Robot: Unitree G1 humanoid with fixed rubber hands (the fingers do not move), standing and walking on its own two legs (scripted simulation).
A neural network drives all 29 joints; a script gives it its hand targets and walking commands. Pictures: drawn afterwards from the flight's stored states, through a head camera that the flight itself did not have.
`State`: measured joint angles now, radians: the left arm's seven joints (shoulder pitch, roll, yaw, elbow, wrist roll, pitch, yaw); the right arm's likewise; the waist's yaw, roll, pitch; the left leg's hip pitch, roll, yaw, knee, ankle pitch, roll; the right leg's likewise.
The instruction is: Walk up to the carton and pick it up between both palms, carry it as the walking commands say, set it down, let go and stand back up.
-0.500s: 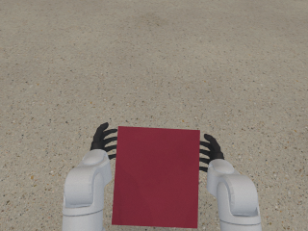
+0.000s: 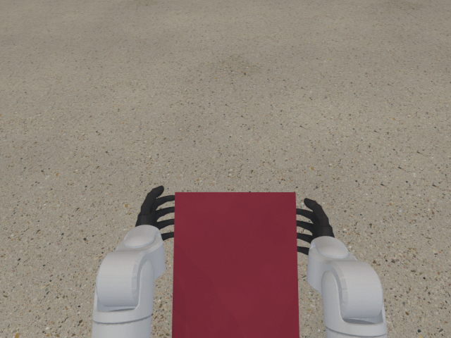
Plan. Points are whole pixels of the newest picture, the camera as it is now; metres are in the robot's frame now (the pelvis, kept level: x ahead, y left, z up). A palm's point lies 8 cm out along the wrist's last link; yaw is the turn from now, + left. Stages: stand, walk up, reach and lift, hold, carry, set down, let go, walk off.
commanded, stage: carry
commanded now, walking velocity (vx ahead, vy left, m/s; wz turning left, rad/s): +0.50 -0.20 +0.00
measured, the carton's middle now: (233, 245) +0.33 +0.01 -0.04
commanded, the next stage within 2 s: none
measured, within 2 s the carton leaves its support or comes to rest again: neither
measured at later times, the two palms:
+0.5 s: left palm (263, 115) +0.63 -0.07 +0.05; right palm (378, 122) +0.59 -0.33 +0.04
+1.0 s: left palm (312, 42) +0.96 -0.24 +0.07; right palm (403, 47) +0.92 -0.51 +0.07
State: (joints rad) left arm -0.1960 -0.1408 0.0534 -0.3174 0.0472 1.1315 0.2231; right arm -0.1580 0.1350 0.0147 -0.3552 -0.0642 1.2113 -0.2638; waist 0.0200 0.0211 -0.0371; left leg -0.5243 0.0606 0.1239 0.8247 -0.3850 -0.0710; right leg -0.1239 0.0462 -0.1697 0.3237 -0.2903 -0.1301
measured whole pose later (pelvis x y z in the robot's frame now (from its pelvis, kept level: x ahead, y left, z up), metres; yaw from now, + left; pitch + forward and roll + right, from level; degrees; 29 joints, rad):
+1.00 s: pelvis +0.66 -0.34 -0.01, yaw -2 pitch +4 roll +2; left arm -0.22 -0.14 0.10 -0.26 0.05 1.12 0.22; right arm -0.17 0.14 0.03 -0.33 -0.06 1.20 -0.28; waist -0.10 -0.01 -0.04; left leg -0.25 0.01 0.14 0.45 -0.27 0.03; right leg -0.50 0.03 0.07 1.22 -0.52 0.02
